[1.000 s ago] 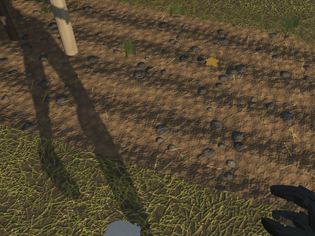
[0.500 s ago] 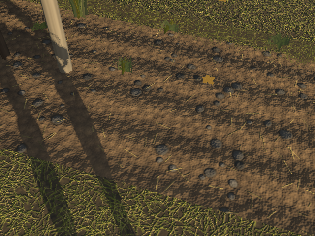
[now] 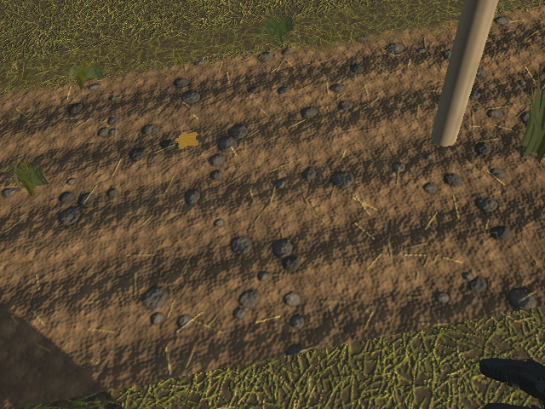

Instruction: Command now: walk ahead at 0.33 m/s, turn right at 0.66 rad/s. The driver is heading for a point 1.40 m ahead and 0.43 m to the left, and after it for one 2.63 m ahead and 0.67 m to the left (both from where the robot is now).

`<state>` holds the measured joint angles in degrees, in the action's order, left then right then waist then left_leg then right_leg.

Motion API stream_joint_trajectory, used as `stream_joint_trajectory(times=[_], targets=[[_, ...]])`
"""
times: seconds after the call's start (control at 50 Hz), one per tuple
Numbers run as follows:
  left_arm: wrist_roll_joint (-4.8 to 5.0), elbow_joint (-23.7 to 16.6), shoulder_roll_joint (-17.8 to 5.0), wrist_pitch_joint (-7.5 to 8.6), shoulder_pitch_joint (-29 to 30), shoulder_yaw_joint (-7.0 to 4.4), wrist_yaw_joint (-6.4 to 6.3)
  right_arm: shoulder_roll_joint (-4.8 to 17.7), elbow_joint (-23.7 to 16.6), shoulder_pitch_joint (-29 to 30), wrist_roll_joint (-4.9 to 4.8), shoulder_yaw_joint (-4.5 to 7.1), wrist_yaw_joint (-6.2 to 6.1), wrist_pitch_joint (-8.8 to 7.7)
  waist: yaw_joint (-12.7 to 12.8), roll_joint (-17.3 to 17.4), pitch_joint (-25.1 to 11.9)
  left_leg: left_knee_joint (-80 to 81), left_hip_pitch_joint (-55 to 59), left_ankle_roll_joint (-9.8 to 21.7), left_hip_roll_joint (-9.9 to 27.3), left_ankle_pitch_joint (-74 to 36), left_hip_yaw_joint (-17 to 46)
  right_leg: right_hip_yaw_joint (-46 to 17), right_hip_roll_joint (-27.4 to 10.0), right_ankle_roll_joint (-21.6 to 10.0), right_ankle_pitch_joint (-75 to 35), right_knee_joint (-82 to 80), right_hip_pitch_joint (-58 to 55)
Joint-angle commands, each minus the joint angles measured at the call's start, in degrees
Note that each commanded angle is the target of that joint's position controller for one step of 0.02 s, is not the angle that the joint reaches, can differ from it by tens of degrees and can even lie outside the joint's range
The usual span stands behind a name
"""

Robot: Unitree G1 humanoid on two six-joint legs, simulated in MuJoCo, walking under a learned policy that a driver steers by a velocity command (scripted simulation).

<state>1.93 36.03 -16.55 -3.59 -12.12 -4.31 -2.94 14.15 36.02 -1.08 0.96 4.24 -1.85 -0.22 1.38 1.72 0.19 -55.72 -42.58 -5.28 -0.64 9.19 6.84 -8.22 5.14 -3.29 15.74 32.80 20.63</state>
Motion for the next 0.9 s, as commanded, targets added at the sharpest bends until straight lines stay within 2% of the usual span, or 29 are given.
stream_joint_trajectory(times=[0.02, 0.06, 0.14, 0.16, 0.2, 0.22, 0.24, 0.26, 0.28, 0.3, 0.32, 0.36, 0.4, 0.46, 0.52, 0.56, 0.6, 0.62, 0.64, 0.66, 0.68, 0.7, 0.72, 0.74, 0.76, 0.8, 0.82, 0.86, 0.9], targets=[[0.15, -4.0, -10.1, 2.46, 1.3, -2.69, 0.03, 4.6, -4.1, 3.2, -1.4, 0.94, 1.43, -2.05, 0.4, -11.0, -5.5, 9.4, 1.3, 0.6, 0.3, -3.2, -0.7, -18.8, -14.5, -9.1, 17.8, -15.1, -6.5], [-0.42, -2.1, -8.8, 4.16, -2.1, -2.17, 0.83, 5.1, -3.4, 3.7, -1.42, 1.05, 2.24, -3.6, 2.0, -11.4, -3.9, 11.8, 6.8, 1.5, 1.5, -5.1, -2.3, -18.0, -15.9, -9.7, 18.3, -15.6, -4.2], [-1.04, -1.3, -8.5, 6.01, -5.3, -1.72, 2.33, 6.3, -3.6, 4.2, -2.95, 1.05, 3.28, -5.2, 3.4, -13.2, 0.3, 16.6, 10.0, 6.1, 1.7, 6.5, -6.0, -16.7, -17.8, -10.2, 20.1, -16.4, -6.6], [-5.92, -0.2, -9.7, 5.64, -9.3, -1.32, 3.91, 4.8, -1.2, 1.4, 1.46, -0.06, 4.72, -2.9, 3.8, -14.4, 1.6, 21.2, 13.6, 7.5, 0.6, 13.4, -9.1, -15.1, -15.7, -9.3, 23.1, -18.7, -7.9], [-5.48, 0.7, -8.0, 6.0, -7.8, -0.94, 3.84, 5.5, 1.7, -7.7, 1.07, 0.55, 4.91, -2.28, -1.6, -10.5, 3.5, 26.8, 27.6, 10.5, -2.0, 12.2, -10.1, -9.8, -14.0, -7.4, 12.8, -12.6, -2.8], [-5.43, 0.5, -6.0, 6.56, -6.2, -0.49, 3.37, 7.5, 4.5, -17.8, 1.46, 1.42, 4.69, -3.02, -6.8, -4.4, 0.5, 27.9, 40.2, 11.8, -0.3, 15.1, -4.2, -2.6, -10.5, -5.9, -2.7, 2.2, 2.7], [-4.19, -4.0, -2.7, 7.65, -2.3, 0.43, 3.91, 15.2, 6.0, -26.8, 1.77, 3.33, 4.53, -3.63, -9.5, 14.7, -3.6, 40.2, 52.7, 18.2, 13.1, 35.9, 26.9, 8.4, -3.2, -1.6, -2.8, 23.9, 19.9], [-5.62, -5.6, -5.1, 8.17, 2.7, -0.17, 3.95, 15.6, 6.9, -29.0, 0.81, 3.56, 4.96, -3.43, -9.8, 14.1, -2.1, 47.2, 57.4, 20.7, 18.0, 44.8, 47.0, 5.4, 0.5, -0.5, 11.3, 31.9, 35.5], [-6.23, -5.4, -5.8, 8.26, 6.0, -0.19, 4.24, 13.5, 6.3, -26.4, 0.64, 2.93, 4.84, -3.17, -9.0, 5.5, 2.0, 44.1, 56.8, 21.1, 17.6, 40.4, 40.8, 2.4, -3.2, -0.4, 7.4, 35.8, 39.8], [-6.33, -4.7, -4.9, 8.64, 6.2, 0.34, 4.63, 12.4, 6.6, -26.0, 0.42, 2.7, 4.62, -3.33, -8.2, 1.9, 2.4, 42.6, 53.5, 20.6, 15.4, 33.3, 33.6, 2.4, -5.5, 0.2, 3.6, 35.3, 37.8], [-6.34, -4.4, -4.2, 8.75, 5.8, 0.56, 4.96, 11.3, 7.3, -25.5, 0.11, 2.29, 4.14, -3.42, -6.5, 1.2, 3.2, 43.3, 48.8, 19.5, 13.0, 27.8, 28.3, 2.8, -7.2, 0.9, 1.7, 32.5, 34.1], [-6.76, -3.7, -3.8, 7.62, 4.5, 1.08, 5.5, 8.8, 8.5, -24.4, -0.6, 1.3, 3.44, -3.61, -3.9, 5.1, 3.9, 45.5, 41.4, 18.7, 8.6, 19.1, 22.1, 4.0, -8.2, 3.3, -1.3, 27.5, 27.2], [-6.22, -4.2, -3.6, 6.67, 7.1, 1.63, 5.76, 9.1, 9.5, -25.8, -1.01, 1.35, 3.1, -3.54, -4.1, 4.7, 4.2, 46.5, 38.9, 19.8, 6.9, 10.9, 19.4, 6.1, -7.2, 4.9, -3.6, 23.9, 25.8], [-5.02, -6.4, -2.0, 6.75, 16.0, 2.96, 5.79, 9.7, 10.6, -28.1, -0.99, 1.78, 2.72, -3.7, -6.1, 4.5, 5.6, 46.4, 34.4, 19.7, 4.0, -1.3, 16.2, 8.9, -4.8, 6.1, -8.1, 12.5, 20.3], [-3.88, -7.9, -2.0, 7.22, 21.3, 3.52, 5.57, 10.3, 11.8, -30.8, -1.23, 2.0, 2.27, -3.79, -7.7, 5.7, 4.8, 45.4, 35.2, 18.9, 5.3, -14.0, 17.6, 9.4, -3.1, 5.6, -12.3, 4.2, 13.6], [-3.34, -7.1, -3.1, 7.54, 18.3, 3.23, 5.0, 11.1, 11.7, -28.8, -1.57, 2.17, 1.84, -3.79, -5.0, 5.3, 3.1, 42.3, 34.4, 16.8, 6.2, -23.2, 17.7, 8.6, -2.0, 4.5, -13.0, -0.7, 3.5], [-3.6, -3.0, -6.8, 7.89, 4.9, 1.59, 3.38, 13.7, 12.0, -27.3, -1.49, 2.85, 2.24, -4.04, 1.3, 2.5, -4.7, 24.7, 32.0, 12.7, 2.3, -43.4, 14.1, 9.9, 0.8, 2.3, -10.0, -3.1, -16.7], [-4.14, -1.0, -9.2, 8.55, -4.7, 0.61, 2.06, 13.5, 11.4, -25.6, -1.8, 2.93, 2.65, -4.49, 6.1, 3.0, -9.6, 10.9, 25.1, 10.7, -0.7, -37.7, 13.7, 5.1, -5.0, 0.9, -10.1, -3.1, -30.3], [-5.99, 0.2, -13.1, 8.84, -14.9, -0.42, 0.9, 5.8, 9.5, -26.0, -2.05, 1.28, 2.44, -4.99, 7.8, -5.8, -18.9, -6.7, 17.8, 10.5, -3.8, -1.6, 8.7, -8.5, -21.9, -1.2, -2.8, -3.1, -43.2], [-5.85, -0.4, -16.8, 8.36, -12.6, -1.21, 1.36, 4.7, 6.3, -31.1, -4.37, 0.56, 1.59, -4.03, 3.8, -21.6, -29.9, -22.8, 7.3, 9.0, -8.9, 27.1, 2.5, -36.4, -37.4, -8.7, -9.5, -8.0, -50.2], [-1.12, -2.7, -8.0, 9.05, -7.2, -0.19, 1.31, 5.4, 6.9, -29.1, -4.88, 0.04, 0.51, -3.22, 3.8, -17.1, -21.1, -26.9, 0.1, 6.8, -0.7, 21.0, 5.8, -33.2, -32.0, -10.2, -11.8, -10.1, -46.2], [-0.83, -2.8, -4.5, 9.03, -3.5, 0.61, 1.12, 8.6, 5.1, -22.4, -4.53, 0.71, 0.19, -2.43, 4.6, -13.5, -12.8, -25.1, 0.0, 6.1, 1.2, 16.6, 2.7, -19.5, -29.6, -8.7, -23.7, -9.9, -37.7], [-1.44, -1.8, -3.9, 9.28, -1.1, 0.58, 1.52, 9.6, 4.7, -19.8, -3.66, 1.42, 0.01, -1.49, 2.7, -6.8, -7.0, -24.6, 1.5, 5.0, 3.2, 15.3, 1.0, -11.1, -26.3, -7.8, -34.9, -10.1, -29.8], [-1.81, -1.0, -2.8, 9.24, 1.4, 0.61, 1.76, 10.3, 3.8, -18.5, -2.93, 2.17, 0.04, -0.84, 0.6, -5.7, -4.2, -22.3, 1.8, 4.6, 4.7, 14.5, 0.4, -5.7, -23.8, -7.1, -38.0, -10.7, -25.0], [-2.42, -0.2, -2.5, 9.42, 2.6, 0.56, 1.8, 8.0, 2.3, -18.7, -3.29, 1.88, 0.46, -0.12, -1.2, -7.1, -2.2, -20.3, 3.6, 4.8, 6.1, 13.6, -0.4, -1.7, -22.6, -6.3, -37.0, -13.0, -20.3], [-1.55, 0.8, -1.8, 9.58, 7.5, 0.4, 1.84, 4.1, -0.5, -16.1, -3.92, 0.74, 0.95, 1.05, -3.0, -9.3, 2.4, -12.4, 3.7, 4.2, 7.6, 13.1, -2.4, 4.7, -22.2, -6.5, -36.4, -17.7, -13.4], [-1.28, 1.0, -2.6, 9.58, 10.0, 0.06, 1.81, 3.5, -1.8, -14.3, -3.48, 0.39, 1.28, 1.16, -3.6, -8.7, 4.1, -6.9, 4.4, 3.9, 8.1, 11.1, -3.4, 7.4, -22.2, -6.2, -37.8, -19.0, -10.2], [-1.14, 1.8, -6.1, 9.16, 11.9, -1.25, 1.41, 3.8, -2.3, -14.0, -2.34, 0.02, 2.58, 1.02, -4.0, -7.4, 1.3, 3.3, 10.3, 3.8, 7.6, -0.1, -6.1, 13.6, -20.3, -6.3, -39.2, -18.8, -10.0], [0.11, 2.2, -7.6, 8.81, 13.5, -1.83, 1.29, 5.4, -1.5, -13.9, -2.12, 0.35, 4.01, 1.04, -4.0, -6.5, -0.8, 12.3, 16.8, 5.1, 5.5, -9.9, -8.5, 18.5, -18.2, -3.8, -37.1, -16.3, -10.7]])
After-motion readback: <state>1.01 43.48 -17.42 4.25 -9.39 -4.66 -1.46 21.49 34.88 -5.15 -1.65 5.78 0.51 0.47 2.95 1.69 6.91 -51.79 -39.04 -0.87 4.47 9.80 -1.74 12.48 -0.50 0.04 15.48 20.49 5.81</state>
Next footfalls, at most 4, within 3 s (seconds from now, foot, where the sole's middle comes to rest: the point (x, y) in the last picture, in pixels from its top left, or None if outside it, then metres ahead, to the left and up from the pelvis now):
0.22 left None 0.16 0.15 -0.77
0.62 right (303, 350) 0.59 0.02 -0.77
1.02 left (175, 312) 0.70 0.36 -0.77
1.48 right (268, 292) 0.76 0.11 -0.77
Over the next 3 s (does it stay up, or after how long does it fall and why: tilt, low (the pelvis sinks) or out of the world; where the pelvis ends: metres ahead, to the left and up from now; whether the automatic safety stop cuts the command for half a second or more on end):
stays up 1.19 0.36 0.00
